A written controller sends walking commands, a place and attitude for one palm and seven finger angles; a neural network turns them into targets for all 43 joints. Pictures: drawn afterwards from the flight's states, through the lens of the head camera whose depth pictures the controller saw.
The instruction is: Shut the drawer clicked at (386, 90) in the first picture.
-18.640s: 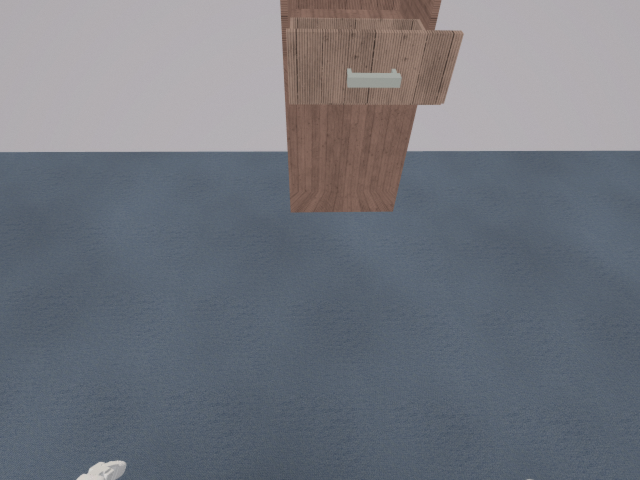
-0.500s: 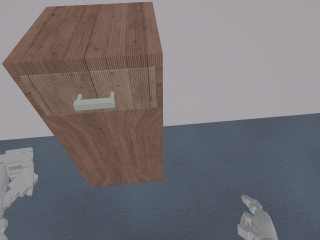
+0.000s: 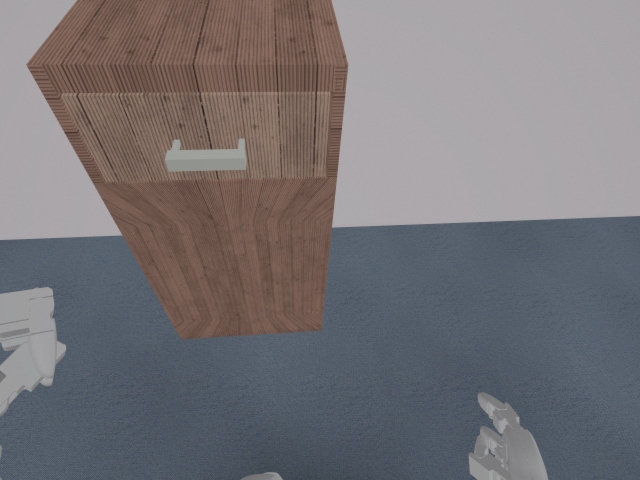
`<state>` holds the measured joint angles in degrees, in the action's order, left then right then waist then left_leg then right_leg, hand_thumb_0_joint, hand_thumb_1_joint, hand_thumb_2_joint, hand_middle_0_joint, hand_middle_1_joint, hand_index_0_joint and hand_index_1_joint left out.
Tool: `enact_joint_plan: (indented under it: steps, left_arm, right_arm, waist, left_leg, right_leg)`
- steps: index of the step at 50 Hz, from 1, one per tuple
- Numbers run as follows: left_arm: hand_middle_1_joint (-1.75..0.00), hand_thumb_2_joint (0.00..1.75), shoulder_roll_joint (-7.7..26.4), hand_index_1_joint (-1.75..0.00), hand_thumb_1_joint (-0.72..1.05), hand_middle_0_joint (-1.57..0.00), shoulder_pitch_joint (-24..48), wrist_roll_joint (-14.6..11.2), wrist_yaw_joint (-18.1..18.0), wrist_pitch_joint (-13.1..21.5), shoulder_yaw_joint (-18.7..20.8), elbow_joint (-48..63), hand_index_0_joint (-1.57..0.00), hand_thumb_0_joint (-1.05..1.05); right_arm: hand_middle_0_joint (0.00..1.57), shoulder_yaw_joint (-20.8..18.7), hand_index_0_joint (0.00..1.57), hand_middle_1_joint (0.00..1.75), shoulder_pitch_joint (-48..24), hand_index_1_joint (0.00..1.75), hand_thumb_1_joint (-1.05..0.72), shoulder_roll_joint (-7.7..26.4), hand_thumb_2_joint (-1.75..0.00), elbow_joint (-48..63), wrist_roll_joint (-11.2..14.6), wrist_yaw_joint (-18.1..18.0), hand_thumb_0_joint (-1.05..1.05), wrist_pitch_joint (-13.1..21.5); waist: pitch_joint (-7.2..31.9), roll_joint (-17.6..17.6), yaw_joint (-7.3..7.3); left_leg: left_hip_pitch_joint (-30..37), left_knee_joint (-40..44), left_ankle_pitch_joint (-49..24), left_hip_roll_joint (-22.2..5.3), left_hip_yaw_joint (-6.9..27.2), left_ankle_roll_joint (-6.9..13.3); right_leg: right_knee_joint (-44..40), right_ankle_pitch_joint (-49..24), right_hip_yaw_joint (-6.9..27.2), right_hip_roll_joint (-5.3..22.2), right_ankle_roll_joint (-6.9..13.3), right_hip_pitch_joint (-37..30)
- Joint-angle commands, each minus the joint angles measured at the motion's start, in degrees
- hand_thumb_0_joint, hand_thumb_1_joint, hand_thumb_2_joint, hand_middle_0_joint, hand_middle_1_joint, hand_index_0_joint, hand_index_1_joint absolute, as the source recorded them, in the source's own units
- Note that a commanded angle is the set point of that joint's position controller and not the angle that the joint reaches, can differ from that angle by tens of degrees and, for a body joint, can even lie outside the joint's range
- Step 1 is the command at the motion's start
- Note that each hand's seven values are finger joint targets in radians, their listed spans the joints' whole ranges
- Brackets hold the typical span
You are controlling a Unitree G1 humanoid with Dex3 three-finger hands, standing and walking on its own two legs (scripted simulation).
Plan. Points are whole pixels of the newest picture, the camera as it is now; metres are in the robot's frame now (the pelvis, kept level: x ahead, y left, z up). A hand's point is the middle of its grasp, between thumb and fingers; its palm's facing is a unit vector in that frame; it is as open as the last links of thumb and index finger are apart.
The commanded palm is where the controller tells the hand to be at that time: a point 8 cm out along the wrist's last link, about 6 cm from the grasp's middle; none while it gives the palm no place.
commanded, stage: step back with the hand held close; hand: left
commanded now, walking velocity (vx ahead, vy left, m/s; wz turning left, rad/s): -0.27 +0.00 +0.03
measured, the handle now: (208, 152) +0.60 +0.23 +0.04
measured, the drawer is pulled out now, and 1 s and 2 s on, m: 0.00 0.00 0.00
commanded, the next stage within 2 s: stop stepping back and stand still in 0.58 s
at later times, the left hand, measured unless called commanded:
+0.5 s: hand out of the picture +0.10 +0.22 +0.18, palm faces +0.36 -0.80 -0.48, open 3.2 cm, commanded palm +0.04 +0.26 +0.19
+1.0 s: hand out of the picture -0.01 +0.23 +0.17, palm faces +0.39 -0.83 -0.40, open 3.2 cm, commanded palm -0.06 +0.27 +0.19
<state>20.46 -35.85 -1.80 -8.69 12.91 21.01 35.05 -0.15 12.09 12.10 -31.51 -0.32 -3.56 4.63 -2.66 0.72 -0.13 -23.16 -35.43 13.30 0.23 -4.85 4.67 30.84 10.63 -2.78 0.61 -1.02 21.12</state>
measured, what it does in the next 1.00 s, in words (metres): walks backwards: right foot, then left foot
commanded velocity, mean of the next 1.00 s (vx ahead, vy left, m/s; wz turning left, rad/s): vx -0.17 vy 0.00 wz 0.00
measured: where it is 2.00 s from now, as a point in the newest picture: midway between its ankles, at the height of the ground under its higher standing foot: outside the picture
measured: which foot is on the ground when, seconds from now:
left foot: down 0.00-0.40, up 0.42-0.60, down 0.62-1.00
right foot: down 0.00-0.02, up 0.04-0.10, down 0.12-0.62, up 0.64-0.80, down 0.82-1.00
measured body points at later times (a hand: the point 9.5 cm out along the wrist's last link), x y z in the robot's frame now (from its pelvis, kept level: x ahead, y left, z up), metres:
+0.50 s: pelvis -0.08 -0.02 +0.01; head -0.05 -0.01 +0.46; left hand +0.08 +0.26 +0.20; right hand +0.11 -0.25 -0.07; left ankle -0.04 +0.08 -0.68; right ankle -0.04 -0.14 -0.73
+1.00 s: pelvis -0.20 -0.01 +0.01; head -0.21 +0.00 +0.46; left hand -0.03 +0.28 +0.19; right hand -0.06 -0.25 -0.08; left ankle -0.17 +0.10 -0.72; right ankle -0.14 -0.12 -0.72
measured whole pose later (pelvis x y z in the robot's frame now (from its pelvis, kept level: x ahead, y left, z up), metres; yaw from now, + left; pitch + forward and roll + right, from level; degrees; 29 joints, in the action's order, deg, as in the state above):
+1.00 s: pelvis -0.20 -0.01 +0.01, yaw +0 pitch +0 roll -1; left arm 20.3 -35.5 -1.7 -9.3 11.3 19.9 30.7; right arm 0.0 15.1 12.3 -36.9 -0.2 -4.0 5.1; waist 2.0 -0.2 -1.4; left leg -17.2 -33.6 22.4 -0.3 -0.8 2.2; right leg 30.2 14.6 -1.8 -0.9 1.1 18.8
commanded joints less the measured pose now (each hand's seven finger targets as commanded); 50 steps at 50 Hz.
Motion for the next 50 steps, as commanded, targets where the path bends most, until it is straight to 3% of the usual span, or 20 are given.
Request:
enact_joint_plan:
  steps: [1, 7, 9, 12, 14, 17, 19, 20, 21, 24, 28, 29, 30, 33, 35, 39, 41, 43, 48, 50]
  left_arm:
    - [-1.60, 0.90, 9.78, -1.60, 0.90, -1.40, 0.23, 0.93, -1.33, 4.47, 8.56, 11.86, -1.40, 0.00]
    - [-1.60, 0.90, 9.57, -1.60, 0.90, -1.40, -2.69, -0.07, 0.30, 5.98, 8.61, 10.98, -1.40, 0.00]
    - [-1.60, 0.90, 9.66, -1.60, 0.90, -1.40, -1.79, -0.51, 0.72, 6.72, 7.43, 12.91, -1.40, 0.00]
    - [-1.60, 0.90, 10.34, -1.60, 0.90, -1.40, -1.43, -0.96, 1.06, 6.47, 7.22, 13.64, -1.40, 0.00]
    - [-1.60, 0.90, 10.75, -1.60, 0.90, -1.40, -3.33, -1.26, 1.05, 5.62, 8.08, 13.60, -1.40, 0.00]
    - [-1.60, 0.90, 12.32, -1.60, 0.90, -1.40, -3.30, -1.29, 1.13, 4.96, 10.72, 12.78, -1.40, 0.00]
    - [-1.60, 0.90, 13.63, -1.60, 0.90, -1.40, -2.65, -1.01, 1.08, 5.16, 11.51, 12.96, -1.40, 0.00]
    - [-1.60, 0.90, 13.41, -1.60, 0.90, -1.40, -1.54, -1.46, 0.62, 4.81, 10.15, 12.14, -1.40, 0.00]
    - [-1.60, 0.90, 12.28, -1.60, 0.90, -1.40, 0.04, -1.71, -0.11, 3.97, 9.17, 10.08, -1.40, 0.00]
    - [-1.60, 0.90, 11.45, -1.60, 0.90, -1.40, 1.07, -0.63, -0.51, 3.48, 8.19, 6.94, -1.40, 0.00]
    - [-1.60, 0.90, 11.21, -1.60, 0.90, -1.40, 2.30, -0.03, -1.12, 3.76, 6.24, 9.66, -1.40, 0.00]
    - [-1.60, 0.90, 12.06, -1.60, 0.90, -1.40, 2.46, -0.01, -0.92, 4.70, 7.11, 11.28, -1.40, 0.00]
    - [-1.60, 0.90, 12.84, -1.60, 0.90, -1.40, 3.05, 0.44, -0.59, 5.56, 7.91, 12.96, -1.40, 0.00]
    - [-1.60, 0.90, 13.92, -1.60, 0.90, -1.40, -2.63, -0.93, 0.54, 5.57, 11.73, 14.49, -1.40, 0.00]
    - [-1.60, 0.90, 10.99, -1.60, 0.90, -1.40, -3.43, -1.38, 0.30, 5.30, 9.68, 15.59, -1.40, 0.00]
    - [-1.60, 0.90, 10.13, -1.60, 0.90, -1.40, -4.56, -0.58, 0.11, 3.71, 8.17, 13.13, -1.40, 0.00]
    - [-1.60, 0.90, 12.70, -1.60, 0.90, -1.40, -0.42, -0.70, -0.50, 3.27, 9.55, 9.30, -1.40, 0.00]
    - [-1.60, 0.90, 11.33, -1.60, 0.90, -1.40, 2.08, -0.49, -1.30, 1.69, 7.83, 5.91, -1.40, 0.00]
    - [-1.60, 0.90, 9.98, -1.60, 0.90, -1.40, 4.09, 0.15, -1.65, 1.51, 5.00, 6.63, -1.40, 0.00]
    - [-1.60, 0.90, 9.80, -1.60, 0.90, -1.40, 3.56, 0.34, -1.71, 2.47, 5.02, 11.45, -1.40, 0.00]
  right_arm:
    - [0.20, -3.16, 0.20, 0.30, -5.02, 0.30, -0.90, 8.61, -0.90, 9.71, 0.17, -1.13, 0.00, 3.97]
    - [0.20, -3.54, 0.20, 0.30, -4.58, 0.30, -0.90, 7.95, -0.90, 7.76, -0.60, -0.59, 0.00, 5.23]
    - [0.20, -3.33, 0.20, 0.30, -4.34, 0.30, -0.90, 7.76, -0.90, 6.51, -0.59, -0.22, 0.00, 5.54]
    - [0.20, -3.92, 0.20, 0.30, -4.12, 0.30, -0.90, 7.95, -0.90, 6.03, -0.68, 0.26, 0.00, 5.25]
    - [0.20, -3.90, 0.20, 0.30, -5.10, 0.30, -0.90, 7.82, -0.90, 6.61, -0.79, 0.50, 0.00, 4.80]
    - [0.20, -4.10, 0.20, 0.30, -7.14, 0.30, -0.90, 7.71, -0.90, 8.53, -0.51, 0.44, 0.00, 3.66]
    - [0.20, -4.52, 0.20, 0.30, -6.47, 0.30, -0.90, 6.68, -0.90, 9.45, 0.13, 0.35, 0.00, 2.49]
    - [0.20, -4.80, 0.20, 0.30, -5.19, 0.30, -0.90, 5.72, -0.90, 8.11, 0.52, 0.67, 0.00, 1.85]
    - [0.20, -4.83, 0.20, 0.30, -5.97, 0.30, -0.90, 5.05, -0.90, 6.72, -0.04, 0.99, 0.00, 1.16]
    - [0.20, -3.11, 0.20, 0.30, -7.12, 0.30, -0.90, 2.97, -0.90, 6.99, -0.01, 0.17, 0.00, 0.04]
    - [0.20, -2.82, 0.20, 0.30, -6.49, 0.30, -0.90, 5.21, -0.90, 5.62, -0.03, -1.35, 0.00, 0.37]
    - [0.20, -3.31, 0.20, 0.30, -5.54, 0.30, -0.90, 6.10, -0.90, 5.57, 0.09, -1.46, 0.00, 0.64]
    - [0.20, -4.27, 0.20, 0.30, -5.56, 0.30, -0.90, 7.58, -0.90, 6.79, 0.21, -1.14, 0.00, 1.23]
    - [0.20, -4.76, 0.20, 0.30, -4.60, 0.30, -0.90, 6.48, -0.90, 7.00, -1.13, 0.29, 0.00, 5.47]
    - [0.20, -4.85, 0.20, 0.30, -2.45, 0.30, -0.90, 5.88, -0.90, 4.82, -0.59, 1.03, 0.00, 6.73]
    - [0.20, -3.53, 0.20, 0.30, -3.71, 0.30, -0.90, 6.88, -0.90, 6.17, 0.81, 1.38, 0.00, 6.23]
    - [0.20, -2.82, 0.20, 0.30, -5.08, 0.30, -0.90, 6.16, -0.90, 6.70, 0.63, 0.55, 0.00, 5.36]
    - [0.20, -3.57, 0.20, 0.30, -3.48, 0.30, -0.90, 6.52, -0.90, 4.40, 0.71, -0.01, 0.00, 4.30]
    - [0.20, -2.08, 0.20, 0.30, -4.91, 0.30, -0.90, 6.27, -0.90, 4.63, 0.32, -1.56, 0.00, 3.91]
    - [0.20, -2.45, 0.20, 0.30, -3.69, 0.30, -0.90, 8.29, -0.90, 5.60, -0.19, -1.67, 0.00, 4.94]
  waist:
    - [6.15, 11.20, -0.10]
    - [6.99, 5.81, 0.11]
    - [11.80, 5.92, 0.27]
    - [18.09, 6.70, 0.60]
    - [17.77, 8.58, 0.96]
    - [10.01, 5.44, 0.87]
    - [7.52, -5.20, -0.04]
    - [7.05, -12.19, -0.08]
    - [6.48, -12.83, 0.21]
    - [6.84, -8.51, -0.59]
    - [8.55, -3.59, -1.35]
    - [10.56, 0.62, -0.97]
    - [11.96, 7.60, -0.35]
    - [15.33, 18.02, 0.63]
    - [13.11, 10.15, -0.06]
    - [8.70, 5.73, 0.28]
    - [4.30, -7.54, -1.03]
    - [5.74, -11.16, -0.81]
    - [3.50, -5.68, -1.90]
    - [3.68, 7.23, -1.65]
  left_leg:
    - [-16.68, 25.51, 27.34, -13.19, 19.39, 1.89]
    - [-6.06, 18.56, 2.59, -12.66, 17.42, 2.19]
    - [5.07, 14.07, -17.30, -11.20, 14.54, 0.93]
    - [14.52, 12.84, -28.25, -12.52, 12.89, 0.57]
    - [10.86, 14.58, -20.60, -13.81, 13.31, 1.36]
    - [-7.75, 17.03, 10.66, -12.72, 12.84, 1.19]
    - [-7.62, 3.00, 17.60, -3.93, 8.10, -3.01]
    - [0.89, -14.28, 12.05, 1.21, 5.51, -6.01]
    - [0.35, -26.43, 12.17, 1.59, 7.04, -6.11]
    - [-1.32, -19.85, 12.21, -0.78, 6.22, -5.71]
    - [4.51, 10.85, 2.97, -0.25, 3.27, -4.57]
    - [6.38, 17.12, -7.09, -3.86, 5.58, -3.11]
    - [6.21, 16.51, -17.91, -11.59, 14.07, 0.21]
    - [7.34, 16.12, -30.35, -19.68, 18.62, 5.64]
    - [13.39, 11.25, -39.25, -18.25, 14.69, 4.44]
    - [2.12, 8.75, -2.63, -11.02, 8.21, -1.02]
    - [-1.22, -0.33, 13.04, -1.93, 4.22, -4.35]
    - [3.30, -11.57, 9.87, -0.72, 4.85, -4.56]
    - [11.76, 7.34, 11.41, -1.59, 4.55, -2.11]
    - [9.15, 20.79, 19.73, -9.76, 18.77, 2.32]
  right_leg:
    - [9.11, 4.03, 3.90, -3.02, 0.07, -18.93]
    - [4.24, 2.16, 5.63, -3.58, 0.48, -13.94]
    - [0.94, -4.95, 6.01, -2.80, 0.57, -10.80]
    - [3.22, 0.85, 5.80, -3.16, 0.13, -8.01]
    - [4.58, 6.45, 5.53, -3.46, 0.12, -9.39]
    - [2.25, 5.69, 7.31, -2.34, 1.35, -15.38]
    - [-11.02, 13.86, 21.69, 6.36, 5.70, -4.56]
    - [-20.97, 21.01, 31.99, 16.59, 10.85, 9.11]
    - [-21.87, 12.38, 31.47, 20.30, 13.24, 10.96]
    - [-12.92, -16.41, 18.80, 13.73, 9.80, 1.47]
    - [-5.15, -24.45, 12.62, 9.05, 4.70, -7.39]
    - [-0.04, -21.83, 9.35, 4.84, 1.69, -9.50]
    - [5.78, -12.85, 5.92, -0.17, -0.94, -7.97]
    - [22.69, 16.76, 5.22, -2.83, -0.79, 0.76]
    - [17.52, 15.39, 5.73, -1.74, -0.02, 3.71]
    - [-7.12, 2.31, 3.22, 0.27, -0.65, -12.63]
    - [-18.07, 11.69, 20.34, 10.47, 5.09, -4.91]
    - [-23.49, 32.21, 27.48, 15.01, 7.83, 2.02]
    - [-14.22, 29.59, 10.65, 8.49, 4.93, 5.55]
    - [3.02, 18.63, 4.69, -0.34, 2.02, 1.04]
